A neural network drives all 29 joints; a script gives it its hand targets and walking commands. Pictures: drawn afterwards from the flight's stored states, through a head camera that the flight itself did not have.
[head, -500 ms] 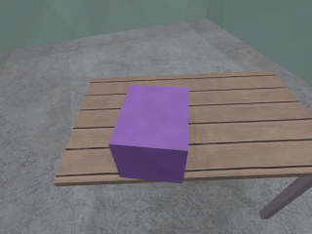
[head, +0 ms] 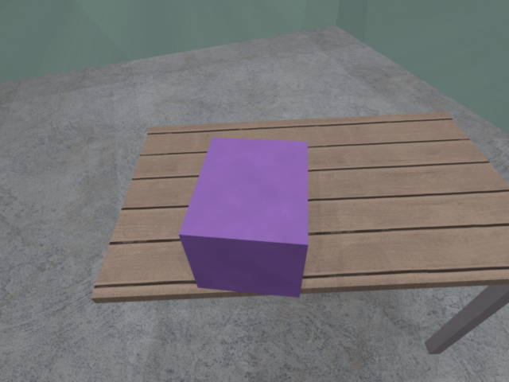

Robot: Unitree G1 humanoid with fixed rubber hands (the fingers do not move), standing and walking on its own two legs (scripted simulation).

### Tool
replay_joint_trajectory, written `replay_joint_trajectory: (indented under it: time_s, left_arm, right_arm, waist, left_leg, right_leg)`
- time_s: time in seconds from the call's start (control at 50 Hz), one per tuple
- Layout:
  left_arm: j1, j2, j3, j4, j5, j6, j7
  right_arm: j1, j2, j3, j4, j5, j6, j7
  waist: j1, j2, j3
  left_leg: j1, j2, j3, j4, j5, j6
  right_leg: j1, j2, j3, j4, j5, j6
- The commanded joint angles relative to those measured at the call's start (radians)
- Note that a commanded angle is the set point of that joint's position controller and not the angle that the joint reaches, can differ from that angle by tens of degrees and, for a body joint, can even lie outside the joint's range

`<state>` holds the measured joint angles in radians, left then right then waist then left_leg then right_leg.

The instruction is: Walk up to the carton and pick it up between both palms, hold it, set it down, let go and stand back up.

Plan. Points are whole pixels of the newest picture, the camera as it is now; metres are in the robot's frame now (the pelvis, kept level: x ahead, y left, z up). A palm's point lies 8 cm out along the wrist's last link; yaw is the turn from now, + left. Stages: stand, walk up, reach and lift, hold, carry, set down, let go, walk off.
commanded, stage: walk up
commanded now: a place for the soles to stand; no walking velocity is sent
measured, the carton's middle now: (253, 213) +0.48 +0.02 -0.03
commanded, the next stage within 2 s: none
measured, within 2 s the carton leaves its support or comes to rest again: neither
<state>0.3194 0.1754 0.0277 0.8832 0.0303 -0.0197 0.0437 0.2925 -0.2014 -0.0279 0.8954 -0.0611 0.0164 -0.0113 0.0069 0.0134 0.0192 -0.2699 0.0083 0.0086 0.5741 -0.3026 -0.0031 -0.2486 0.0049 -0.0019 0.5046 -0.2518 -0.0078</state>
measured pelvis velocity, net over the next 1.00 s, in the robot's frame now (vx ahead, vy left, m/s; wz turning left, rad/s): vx -0.02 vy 0.13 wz -0.20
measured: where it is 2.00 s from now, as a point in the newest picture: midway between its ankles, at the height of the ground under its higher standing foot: outside the picture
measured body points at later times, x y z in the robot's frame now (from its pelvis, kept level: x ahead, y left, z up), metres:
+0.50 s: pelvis -0.03 +0.14 +0.00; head -0.01 +0.17 +0.45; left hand +0.09 +0.39 -0.14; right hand +0.00 -0.13 -0.12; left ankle +0.00 +0.25 -0.74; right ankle -0.03 -0.01 -0.68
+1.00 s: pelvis -0.02 +0.13 +0.00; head -0.02 +0.12 +0.45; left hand +0.07 +0.36 -0.14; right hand -0.04 -0.13 -0.14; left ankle +0.00 +0.25 -0.74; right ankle -0.05 +0.02 -0.74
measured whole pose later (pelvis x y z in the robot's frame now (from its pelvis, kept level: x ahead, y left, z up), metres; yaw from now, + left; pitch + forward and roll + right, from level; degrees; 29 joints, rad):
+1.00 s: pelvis -0.02 +0.13 +0.00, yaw -12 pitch -1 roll +1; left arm 0.30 0.24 -0.03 0.93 0.01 -0.01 0.01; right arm 0.34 -0.25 0.05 0.89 -0.03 -0.02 -0.01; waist -0.01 0.01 0.02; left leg -0.19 0.06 0.12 0.49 -0.27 -0.02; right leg -0.20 0.02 0.02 0.51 -0.29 -0.02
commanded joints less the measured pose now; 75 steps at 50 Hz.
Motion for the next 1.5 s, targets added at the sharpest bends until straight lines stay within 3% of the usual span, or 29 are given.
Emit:
replay_joint_trajectory:
  time_s: [0.0, 0.08, 0.14, 0.2, 0.24, 0.26, 0.28, 0.3, 0.32, 0.34, 0.38, 0.4, 0.42, 0.46, 0.56, 0.6, 0.64, 0.68, 0.7, 0.72, 0.74, 0.8, 1.06, 1.36, 1.38, 1.4, 1.42, 1.44, 1.48]
  left_arm:
    - [0.166, 0.212, 0.067, -0.041, 0.016, -0.024, 0.079]
    - [0.136, 0.162, 0.061, -0.060, 0.017, -0.030, 0.067]
    - [0.048, 0.224, 0.077, -0.117, 0.016, -0.023, 0.049]
    - [-0.033, 0.260, 0.075, -0.165, 0.028, -0.005, 0.021]
    - [-0.052, 0.240, 0.051, -0.167, 0.035, 0.016, 0.004]
    - [-0.017, 0.190, 0.031, -0.161, 0.036, 0.023, -0.001]
    - [0.074, 0.091, 0.001, -0.155, 0.028, 0.024, -0.007]
    - [0.142, 0.058, -0.006, -0.149, 0.028, 0.026, 0.000]
    - [0.151, 0.107, 0.009, -0.174, 0.012, 0.037, 0.016]
    - [0.074, 0.153, 0.021, -0.177, 0.012, 0.040, 0.023]
    - [0.067, 0.192, 0.034, -0.114, -0.003, 0.033, 0.012]
    - [0.121, 0.177, 0.027, -0.081, -0.010, 0.031, 0.003]
    - [0.175, 0.162, 0.018, -0.056, -0.003, 0.029, -0.005]
    - [0.145, 0.162, 0.015, -0.057, 0.024, 0.027, -0.010]
    - [-0.026, 0.139, -0.003, -0.103, 0.024, 0.038, -0.019]
    - [-0.036, 0.128, -0.006, -0.104, 0.023, 0.031, -0.024]
    - [0.030, 0.119, -0.012, -0.076, 0.017, 0.011, -0.028]
    - [0.098, 0.164, -0.001, -0.041, 0.013, -0.002, -0.026]
    - [0.111, 0.188, 0.001, -0.032, 0.008, -0.003, -0.023]
    - [0.068, 0.218, 0.002, -0.019, -0.032, 0.000, -0.021]
    - [0.027, 0.214, -0.003, -0.012, -0.038, 0.006, -0.025]
    - [0.010, 0.157, -0.031, -0.017, -0.027, 0.010, -0.031]
    - [0.030, 0.194, -0.045, 0.036, -0.024, 0.000, -0.029]
    - [0.056, 0.213, -0.057, 0.062, -0.028, 0.003, -0.023]
    - [0.067, 0.245, -0.032, 0.039, -0.001, 0.011, -0.047]
    - [0.009, 0.207, -0.038, 0.013, 0.010, 0.018, -0.058]
    - [-0.017, 0.184, -0.044, -0.013, 0.031, 0.027, -0.063]
    - [-0.044, 0.183, -0.044, -0.037, 0.040, 0.034, -0.067]
    - [-0.062, 0.203, -0.028, -0.057, 0.040, 0.027, -0.076]
  right_arm:
    - [-0.067, -0.114, -0.020, -0.110, -0.050, 0.046, 0.009]
    - [-0.081, -0.083, -0.007, -0.122, -0.040, 0.053, 0.024]
    - [-0.069, -0.098, -0.005, -0.128, 0.001, 0.055, 0.026]
    - [-0.053, -0.127, -0.017, -0.121, 0.036, 0.042, 0.020]
    - [0.058, -0.145, -0.031, -0.073, 0.040, 0.028, 0.017]
    - [0.101, -0.180, -0.044, -0.052, 0.045, 0.021, 0.008]
    - [0.119, -0.224, -0.042, -0.062, 0.034, 0.011, 0.002]
    - [0.050, -0.228, -0.030, -0.097, 0.041, 0.007, -0.011]
    - [-0.031, -0.351, -0.062, -0.114, 0.056, 0.014, -0.017]
    - [-0.110, -0.309, -0.061, -0.125, 0.060, 0.019, -0.018]
    - [-0.128, -0.161, -0.012, -0.122, 0.050, 0.008, -0.010]
    - [-0.112, -0.135, 0.004, -0.123, 0.044, -0.002, -0.007]
    - [-0.082, -0.118, 0.010, -0.114, 0.042, -0.010, -0.003]
    - [-0.032, -0.134, 0.002, -0.105, 0.039, -0.028, -0.001]
    - [0.038, -0.186, -0.014, -0.100, 0.021, -0.038, -0.015]
    - [0.054, -0.209, -0.015, -0.092, 0.016, -0.030, -0.012]
    - [0.031, -0.210, 0.002, -0.082, 0.021, -0.023, -0.004]
    - [0.047, -0.162, 0.025, -0.091, 0.033, -0.034, 0.006]
    - [0.067, -0.129, 0.040, -0.103, 0.038, -0.039, 0.008]
    - [0.076, -0.083, 0.059, -0.105, 0.053, -0.033, 0.004]
    - [0.076, -0.084, 0.059, -0.091, 0.046, -0.025, 0.000]
    - [0.072, -0.167, 0.042, -0.065, 0.031, -0.029, -0.003]
    - [0.084, -0.165, 0.055, -0.026, 0.032, -0.039, -0.006]
    - [0.069, -0.186, 0.057, 0.011, 0.031, -0.027, -0.005]
    - [0.186, -0.206, 0.033, 0.019, 0.011, -0.034, -0.013]
    - [0.229, -0.273, 0.013, 0.051, 0.010, -0.030, -0.026]
    - [0.261, -0.304, 0.001, 0.077, 0.011, -0.025, -0.039]
    - [0.252, -0.297, 0.002, 0.087, 0.012, -0.024, -0.047]
    - [0.246, -0.251, 0.013, 0.093, 0.007, -0.040, -0.047]
  waist:
    - [0.036, -0.068, 0.057]
    - [0.022, -0.151, 0.008]
    - [0.006, -0.231, -0.022]
    - [-0.008, -0.274, -0.051]
    - [-0.060, -0.174, -0.070]
    - [-0.073, -0.035, -0.081]
    - [-0.056, 0.177, -0.063]
    - [-0.004, 0.188, 0.021]
    - [0.002, 0.283, 0.036]
    - [-0.007, 0.272, 0.158]
    - [0.017, 0.170, 0.208]
    - [0.044, 0.155, 0.142]
    - [0.055, 0.141, 0.081]
    - [0.021, 0.118, 0.038]
    - [-0.052, 0.153, 0.035]
    - [-0.050, 0.158, 0.048]
    - [0.000, 0.106, 0.027]
    - [0.018, 0.017, -0.060]
    - [0.004, -0.056, -0.097]
    - [-0.022, -0.103, -0.068]
    - [-0.030, -0.125, -0.022]
    - [-0.015, -0.080, 0.094]
    - [-0.013, -0.009, 0.014]
    - [-0.011, -0.041, 0.035]
    - [-0.038, -0.050, -0.010]
    - [-0.066, 0.044, 0.068]
    - [-0.080, 0.091, 0.111]
    - [-0.078, 0.077, 0.188]
    - [-0.078, 0.048, 0.255]
  left_leg:
    - [-0.307, 0.085, -0.059, 0.372, -0.250, -0.038]
    - [-0.251, 0.081, -0.060, 0.420, -0.122, -0.063]
    - [-0.165, 0.062, -0.029, 0.373, -0.136, -0.063]
    - [0.013, 0.024, 0.005, 0.179, -0.105, -0.033]
    - [0.183, -0.009, 0.063, -0.059, 0.096, -0.027]
    - [0.232, 0.029, -0.003, -0.130, 0.131, -0.036]
    - [0.210, 0.215, -0.239, -0.218, 0.014, -0.027]
    - [0.083, 0.333, -0.388, -0.253, -0.014, -0.008]
    - [-0.088, 0.441, -0.481, -0.339, -0.186, 0.140]
    - [-0.224, 0.403, -0.476, -0.421, -0.291, 0.172]
    - [-0.153, 0.246, -0.204, -0.290, 0.014, 0.113]
    - [-0.076, 0.222, -0.151, -0.242, 0.154, 0.087]
    - [-0.031, 0.203, -0.136, -0.238, 0.148, 0.077]
    - [0.054, 0.216, -0.170, -0.241, 0.081, 0.099]
    - [0.135, 0.270, -0.191, -0.256, -0.043, 0.161]
    - [0.098, 0.272, -0.175, -0.239, -0.007, 0.162]
    - [0.024, 0.233, -0.098, -0.165, 0.133, 0.118]
    - [-0.049, 0.174, -0.017, -0.076, 0.224, 0.062]
    - [-0.095, 0.121, 0.031, -0.017, 0.141, 0.040]
    - [0.020, 0.072, 0.063, -0.055, -0.032, 0.033]
    - [0.101, 0.071, 0.043, -0.093, -0.055, 0.037]
    - [0.075, 0.087, 0.026, -0.131, 0.030, 0.039]
    - [0.143, 0.124, 0.033, -0.163, 0.108, 0.056]
    - [0.157, 0.130, 0.062, -0.167, 0.074, 0.057]
    - [0.290, 0.188, -0.035, -0.215, -0.275, 0.112]
    - [0.351, 0.328, -0.178, -0.328, -0.459, 0.171]
    - [0.349, 0.486, -0.293, -0.417, -0.522, 0.239]
    - [0.289, 0.570, -0.340, -0.459, -0.485, 0.283]
    - [0.243, 0.535, -0.273, -0.483, -0.353, 0.267]
  right_leg:
    - [0.124, -0.413, 0.487, -0.163, 0.215, -0.232]
    - [0.079, -0.245, 0.300, -0.134, 0.301, -0.151]
    - [-0.003, -0.208, 0.245, -0.119, 0.292, -0.159]
    - [-0.122, -0.147, 0.200, -0.040, 0.190, -0.111]
    - [-0.194, -0.096, 0.173, 0.112, 0.040, -0.059]
    - [-0.238, -0.028, 0.134, 0.268, -0.046, -0.029]
    - [-0.337, 0.075, 0.096, 0.402, -0.315, 0.004]
    - [-0.360, 0.063, 0.137, 0.457, -0.408, 0.017]
    - [-0.311, 0.007, 0.115, 0.542, -0.437, 0.018]
    - [-0.278, 0.003, 0.137, 0.613, -0.372, 0.017]
    - [-0.258, 0.009, 0.166, 0.553, -0.265, 0.021]
    - [-0.242, 0.011, 0.170, 0.497, -0.242, 0.020]
    - [-0.209, 0.007, 0.148, 0.479, -0.214, 0.021]
    - [-0.209, 0.017, 0.117, 0.440, -0.169, 0.029]
    - [-0.198, -0.015, 0.048, 0.196, -0.188, 0.044]
    - [-0.124, -0.007, 0.022, 0.073, -0.184, 0.026]
    - [0.051, -0.006, 0.014, -0.131, 0.071, -0.009]
    - [0.221, -0.077, 0.131, -0.072, 0.302, -0.044]
    - [0.267, -0.152, 0.232, -0.072, 0.365, -0.071]
    - [0.087, -0.190, 0.246, -0.114, 0.209, -0.125]
    - [-0.029, -0.167, 0.230, -0.151, 0.033, -0.123]
    - [-0.081, -0.096, 0.159, -0.154, 0.027, -0.071]
    - [-0.039, -0.073, 0.138, -0.071, 0.171, -0.054]
    - [-0.076, -0.061, 0.174, -0.072, 0.176, -0.051]
    - [-0.190, 0.006, 0.134, 0.029, -0.262, -0.039]
    - [-0.380, 0.036, 0.054, 0.150, -0.352, -0.006]
    - [-0.474, -0.011, 0.027, 0.306, -0.368, 0.029]
    - [-0.524, -0.070, 0.044, 0.395, -0.372, 0.049]
    - [-0.539, -0.106, 0.067, 0.397, -0.293, 0.066]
